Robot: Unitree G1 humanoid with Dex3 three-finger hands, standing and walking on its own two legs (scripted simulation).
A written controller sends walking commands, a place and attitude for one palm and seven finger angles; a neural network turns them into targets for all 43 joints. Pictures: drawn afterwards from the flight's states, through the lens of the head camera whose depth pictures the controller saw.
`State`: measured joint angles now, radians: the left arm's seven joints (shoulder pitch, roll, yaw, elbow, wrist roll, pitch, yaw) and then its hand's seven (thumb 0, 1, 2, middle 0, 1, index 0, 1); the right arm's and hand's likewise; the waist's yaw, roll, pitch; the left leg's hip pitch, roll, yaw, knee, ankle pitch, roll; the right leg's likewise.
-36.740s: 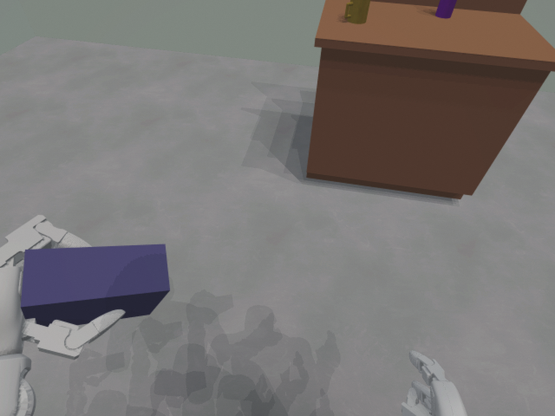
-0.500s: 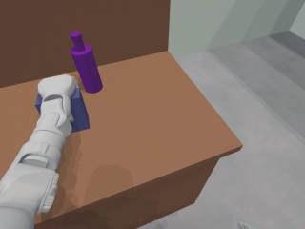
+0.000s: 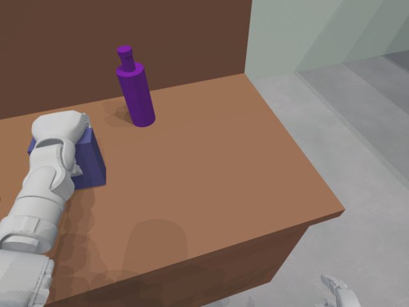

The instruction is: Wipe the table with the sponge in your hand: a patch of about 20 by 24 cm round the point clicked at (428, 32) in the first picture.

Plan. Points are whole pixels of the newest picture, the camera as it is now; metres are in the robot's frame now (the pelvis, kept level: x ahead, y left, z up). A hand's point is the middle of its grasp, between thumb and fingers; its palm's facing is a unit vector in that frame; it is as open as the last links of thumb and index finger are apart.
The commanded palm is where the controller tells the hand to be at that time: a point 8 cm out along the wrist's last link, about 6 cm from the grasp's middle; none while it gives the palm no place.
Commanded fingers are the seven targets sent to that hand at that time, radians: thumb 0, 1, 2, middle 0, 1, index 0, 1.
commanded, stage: slide back across to the first lane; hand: left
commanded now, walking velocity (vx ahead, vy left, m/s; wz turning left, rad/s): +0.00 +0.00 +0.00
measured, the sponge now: (75, 168) +0.37 +0.32 +0.05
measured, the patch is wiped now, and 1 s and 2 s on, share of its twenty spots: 1.00 1.00 1.00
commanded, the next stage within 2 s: wipe back along the first lane in 0.06 s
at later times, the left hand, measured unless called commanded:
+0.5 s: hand (65, 163) +0.35 +0.31 +0.09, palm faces -0.05 -0.03 -1.00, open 9.6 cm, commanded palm +0.32 +0.30 +0.14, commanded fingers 0.00 0.10 1.30 -1.20 -1.60 -1.20 -1.60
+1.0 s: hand (65, 180) +0.31 +0.29 +0.09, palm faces -0.01 -0.04 -1.00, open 9.7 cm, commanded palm +0.28 +0.29 +0.13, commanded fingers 0.00 0.10 1.30 -1.20 -1.60 -1.20 -1.60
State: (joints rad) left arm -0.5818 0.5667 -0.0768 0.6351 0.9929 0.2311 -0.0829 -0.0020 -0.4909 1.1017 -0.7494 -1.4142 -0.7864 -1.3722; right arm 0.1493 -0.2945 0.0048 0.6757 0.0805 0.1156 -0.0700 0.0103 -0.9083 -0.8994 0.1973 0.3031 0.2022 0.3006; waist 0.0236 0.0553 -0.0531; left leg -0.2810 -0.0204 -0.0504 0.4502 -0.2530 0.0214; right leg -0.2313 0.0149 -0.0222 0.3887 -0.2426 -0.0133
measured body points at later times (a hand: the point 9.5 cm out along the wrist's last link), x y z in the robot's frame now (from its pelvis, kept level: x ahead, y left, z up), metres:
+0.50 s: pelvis -0.01 +0.01 +0.00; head +0.01 -0.02 +0.45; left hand +0.35 +0.31 +0.15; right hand +0.15 -0.25 -0.12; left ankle -0.02 +0.11 -0.74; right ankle -0.03 -0.12 -0.74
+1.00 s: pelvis -0.01 -0.01 +0.00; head -0.01 -0.04 +0.45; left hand +0.31 +0.29 +0.15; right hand +0.18 -0.25 -0.11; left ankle -0.02 +0.11 -0.74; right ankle -0.03 -0.12 -0.74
